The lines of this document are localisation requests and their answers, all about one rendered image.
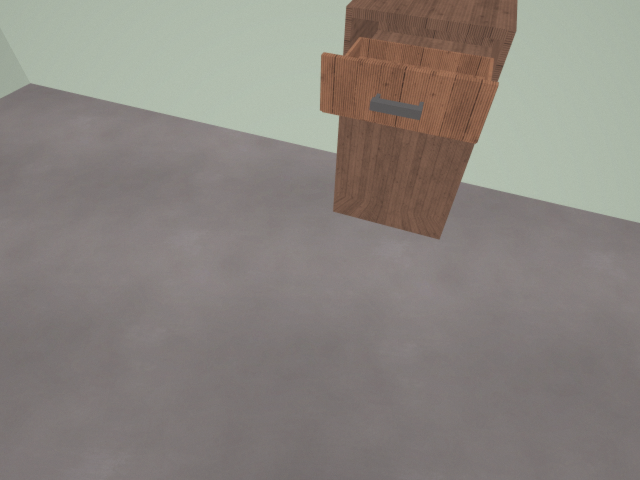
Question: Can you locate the drawer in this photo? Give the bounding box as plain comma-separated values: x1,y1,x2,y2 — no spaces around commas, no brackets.
320,37,499,144

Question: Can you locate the cabinet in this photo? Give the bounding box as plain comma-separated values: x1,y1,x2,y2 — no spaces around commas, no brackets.
333,0,518,239

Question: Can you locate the handle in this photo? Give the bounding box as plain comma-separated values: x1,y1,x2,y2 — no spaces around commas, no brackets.
369,93,424,120

